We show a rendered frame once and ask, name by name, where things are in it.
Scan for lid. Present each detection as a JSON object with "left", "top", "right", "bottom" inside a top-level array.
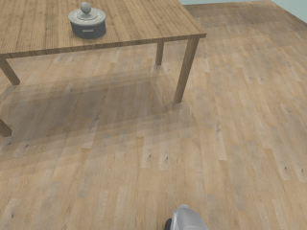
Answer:
[{"left": 68, "top": 8, "right": 106, "bottom": 27}]

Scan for right robot thigh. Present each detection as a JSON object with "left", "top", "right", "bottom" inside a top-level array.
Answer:
[{"left": 171, "top": 208, "right": 208, "bottom": 230}]

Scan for knob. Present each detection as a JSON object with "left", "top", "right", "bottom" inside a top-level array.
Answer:
[{"left": 80, "top": 2, "right": 91, "bottom": 14}]

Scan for table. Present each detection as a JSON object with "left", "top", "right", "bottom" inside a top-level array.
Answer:
[{"left": 0, "top": 0, "right": 207, "bottom": 138}]

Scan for pot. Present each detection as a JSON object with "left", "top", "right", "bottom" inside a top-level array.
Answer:
[{"left": 70, "top": 21, "right": 106, "bottom": 39}]

